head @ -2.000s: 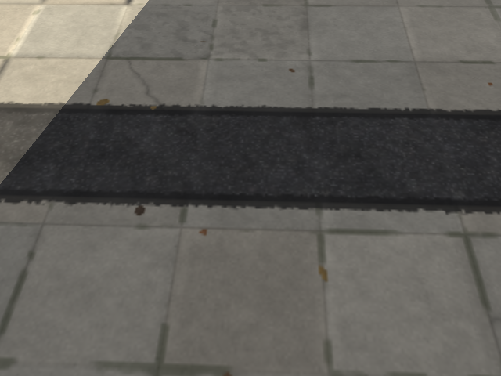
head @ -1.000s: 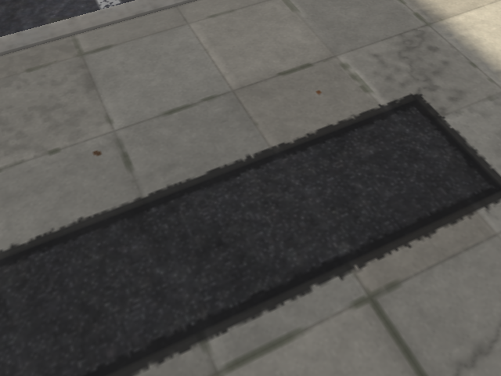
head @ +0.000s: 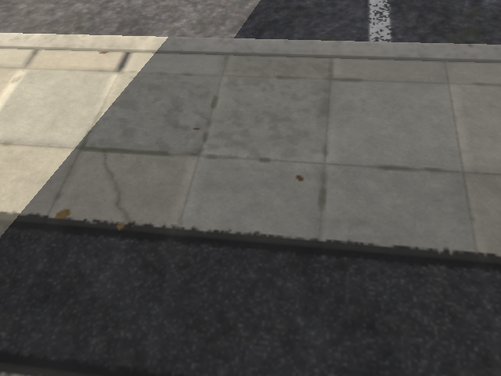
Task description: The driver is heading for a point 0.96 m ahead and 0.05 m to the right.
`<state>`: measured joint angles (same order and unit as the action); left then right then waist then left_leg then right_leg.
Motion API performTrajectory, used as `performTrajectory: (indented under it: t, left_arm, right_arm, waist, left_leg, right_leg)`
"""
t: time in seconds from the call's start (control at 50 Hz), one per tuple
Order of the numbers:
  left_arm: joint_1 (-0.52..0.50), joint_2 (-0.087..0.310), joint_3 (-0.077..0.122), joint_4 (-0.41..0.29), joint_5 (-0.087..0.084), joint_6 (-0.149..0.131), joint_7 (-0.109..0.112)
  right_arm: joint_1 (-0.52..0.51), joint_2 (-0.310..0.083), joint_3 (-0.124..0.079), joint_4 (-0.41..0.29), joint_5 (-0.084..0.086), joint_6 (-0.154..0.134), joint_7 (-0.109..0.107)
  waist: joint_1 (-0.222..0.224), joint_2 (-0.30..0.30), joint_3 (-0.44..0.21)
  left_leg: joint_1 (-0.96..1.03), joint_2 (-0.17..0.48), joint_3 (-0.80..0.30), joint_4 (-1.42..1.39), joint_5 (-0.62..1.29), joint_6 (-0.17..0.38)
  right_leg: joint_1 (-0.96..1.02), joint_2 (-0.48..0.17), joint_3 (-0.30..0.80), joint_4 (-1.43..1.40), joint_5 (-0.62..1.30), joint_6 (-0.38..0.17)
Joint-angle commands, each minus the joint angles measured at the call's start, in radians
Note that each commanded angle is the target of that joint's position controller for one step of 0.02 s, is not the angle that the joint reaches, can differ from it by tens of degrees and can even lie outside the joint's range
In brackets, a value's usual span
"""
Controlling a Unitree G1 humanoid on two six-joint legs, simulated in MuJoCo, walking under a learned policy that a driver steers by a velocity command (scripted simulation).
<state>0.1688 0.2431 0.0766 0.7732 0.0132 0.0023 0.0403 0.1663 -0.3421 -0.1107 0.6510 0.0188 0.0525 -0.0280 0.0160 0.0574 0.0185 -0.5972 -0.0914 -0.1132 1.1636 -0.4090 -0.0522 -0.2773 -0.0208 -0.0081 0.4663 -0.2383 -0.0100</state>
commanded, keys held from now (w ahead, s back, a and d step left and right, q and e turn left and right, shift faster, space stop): q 0.24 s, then no key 0.26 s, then e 0.50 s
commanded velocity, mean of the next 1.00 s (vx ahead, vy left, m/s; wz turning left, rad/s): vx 0.00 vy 0.00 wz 0.10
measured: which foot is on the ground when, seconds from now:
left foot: up 0.00-0.26, down 0.28-1.00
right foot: down 0.00-0.28, up 0.30-0.64, down 0.66-0.88, up 0.90-1.00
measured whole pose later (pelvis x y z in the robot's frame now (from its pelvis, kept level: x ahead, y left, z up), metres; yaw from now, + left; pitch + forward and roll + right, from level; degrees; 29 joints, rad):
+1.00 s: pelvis -0.03 +0.05 -0.01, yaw +2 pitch +2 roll +0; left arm 0.15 0.31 0.09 0.67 -0.02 0.04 0.02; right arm 0.21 -0.27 -0.09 0.68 -0.02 0.00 -0.02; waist -0.01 -0.02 0.04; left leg -0.28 0.01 0.10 0.55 -0.30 0.04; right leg -0.52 0.02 0.06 1.07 -0.51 0.04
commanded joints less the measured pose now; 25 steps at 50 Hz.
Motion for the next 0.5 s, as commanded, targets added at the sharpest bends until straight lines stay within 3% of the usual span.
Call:
performTrajectory:
  t: [0.02, 0.06, 0.12, 0.2, 0.24, 0.26, 0.28, 0.3, 0.32, 0.34, 0.38, 0.4, 0.44, 0.5]
  left_arm:
    - [-0.044, 0.137, 0.026, -0.084, -0.002, -0.005, 0.017]
    - [0.001, 0.166, 0.037, -0.078, -0.001, 0.000, 0.024]
    - [-0.009, 0.208, 0.052, -0.088, -0.007, 0.002, 0.017]
    - [-0.019, 0.233, 0.061, -0.092, -0.027, 0.000, -0.001]
    - [-0.040, 0.232, 0.062, -0.089, -0.047, 0.000, -0.005]
    - [-0.005, 0.201, 0.053, -0.073, -0.050, -0.002, -0.009]
    - [0.032, 0.149, 0.038, -0.067, -0.023, -0.004, -0.017]
    - [0.011, 0.084, 0.008, -0.115, 0.031, -0.008, -0.027]
    - [-0.068, 0.152, 0.027, -0.132, 0.006, -0.011, -0.018]
    - [-0.096, 0.184, 0.037, -0.129, -0.022, -0.005, -0.012]
    - [-0.068, 0.180, 0.041, -0.093, -0.015, 0.010, 0.001]
    - [-0.043, 0.177, 0.042, -0.086, -0.009, 0.015, 0.003]
    - [-0.004, 0.154, 0.036, -0.070, -0.013, 0.017, -0.001]
    - [-0.028, 0.112, 0.015, -0.073, -0.015, 0.019, -0.004]
  right_arm:
    - [-0.030, -0.041, -0.010, -0.091, 0.012, -0.002, 0.003]
    - [-0.071, -0.028, -0.001, -0.119, 0.008, -0.004, 0.004]
    - [-0.081, -0.014, 0.011, -0.141, 0.002, -0.005, 0.020]
    - [-0.053, -0.039, -0.001, -0.146, 0.006, 0.005, 0.037]
    - [0.007, -0.032, -0.008, -0.128, 0.007, 0.008, 0.045]
    - [0.051, -0.042, -0.016, -0.108, 0.003, 0.006, 0.041]
    - [0.089, -0.108, -0.036, -0.107, 0.003, 0.001, 0.030]
    - [0.084, -0.199, -0.042, -0.140, -0.014, -0.006, 0.017]
    - [0.126, -0.167, -0.032, -0.133, -0.047, -0.030, 0.029]
    - [0.086, -0.142, -0.020, -0.121, -0.051, -0.048, 0.033]
    - [-0.015, -0.084, 0.001, -0.113, -0.020, -0.056, 0.023]
    - [-0.045, -0.074, 0.009, -0.111, -0.015, -0.055, 0.018]
    - [-0.059, -0.046, 0.023, -0.103, -0.025, -0.059, 0.011]
    - [-0.063, -0.033, 0.029, -0.085, -0.027, -0.060, 0.005]
  waist:
    - [0.000, -0.208, -0.053]
    - [0.031, -0.228, -0.073]
    - [0.038, -0.249, -0.094]
    - [0.026, -0.265, -0.092]
    - [-0.017, -0.248, -0.096]
    - [-0.028, -0.204, -0.107]
    - [-0.022, -0.022, -0.134]
    - [0.002, 0.285, -0.141]
    - [-0.091, 0.201, -0.230]
    - [-0.071, 0.127, -0.166]
    - [-0.024, 0.073, -0.116]
    - [-0.002, 0.073, -0.115]
    - [0.017, 0.072, -0.138]
    - [0.001, 0.074, -0.123]
  left_leg:
    - [-0.115, 0.054, 0.045, 0.013, 0.052, -0.036]
    - [-0.104, 0.084, 0.060, -0.094, 0.043, -0.051]
    - [0.020, 0.120, 0.107, -0.252, 0.009, -0.040]
    - [0.167, 0.108, 0.166, -0.442, 0.031, 0.006]
    - [0.284, 0.083, 0.199, -0.644, 0.161, 0.056]
    - [0.407, 0.060, 0.186, -0.754, 0.254, 0.088]
    - [0.595, 0.173, 0.013, -0.789, 0.541, 0.136]
    - [0.699, 0.445, -0.311, -0.732, 0.980, 0.285]
    - [0.606, 0.515, -0.352, -0.779, 0.891, 0.425]
    - [0.562, 0.445, -0.261, -0.794, 0.784, 0.388]
    - [0.503, 0.345, -0.153, -0.795, 0.666, 0.287]
    - [0.458, 0.324, -0.118, -0.799, 0.704, 0.278]
    - [0.435, 0.301, -0.080, -0.809, 0.698, 0.276]
    - [0.441, 0.285, -0.072, -0.815, 0.581, 0.268]
  right_leg:
    - [0.177, -0.214, 0.139, -0.147, 0.331, -0.185]
    - [0.245, -0.245, 0.132, -0.142, 0.354, -0.200]
    - [0.219, -0.274, 0.084, -0.135, 0.367, -0.205]
    - [0.175, -0.301, 0.049, -0.104, 0.369, -0.187]
    - [0.147, -0.290, 0.010, -0.029, 0.342, -0.140]
    - [0.082, -0.259, -0.026, 0.048, 0.290, -0.091]
    - [-0.090, -0.184, -0.115, 0.243, 0.087, -0.005]
    - [-0.377, -0.060, -0.138, 0.539, -0.452, 0.078]
    - [-0.393, -0.035, 0.007, 0.691, -0.470, 0.085]
    - [-0.401, -0.051, 0.033, 0.743, -0.396, 0.076]
    - [-0.391, -0.066, 0.052, 0.705, -0.253, 0.070]
    - [-0.343, -0.055, 0.045, 0.708, -0.194, 0.077]
    - [-0.271, -0.042, 0.040, 0.673, -0.122, 0.085]
    - [-0.210, -0.050, 0.042, 0.458, -0.097, 0.087]
Velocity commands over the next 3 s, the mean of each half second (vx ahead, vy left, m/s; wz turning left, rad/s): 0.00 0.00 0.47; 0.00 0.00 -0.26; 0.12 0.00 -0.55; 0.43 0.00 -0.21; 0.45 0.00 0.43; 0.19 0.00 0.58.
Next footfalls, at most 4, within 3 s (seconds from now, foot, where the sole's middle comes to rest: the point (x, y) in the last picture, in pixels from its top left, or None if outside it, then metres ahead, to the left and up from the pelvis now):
0.28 left None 0.00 0.16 -0.78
0.66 right None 0.05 -0.08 -0.78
1.24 right None -0.01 -0.10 -0.78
1.72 left None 0.23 0.06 -0.78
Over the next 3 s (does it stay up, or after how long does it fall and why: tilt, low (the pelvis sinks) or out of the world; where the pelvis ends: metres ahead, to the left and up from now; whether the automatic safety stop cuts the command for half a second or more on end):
stays up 0.58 -0.15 -0.01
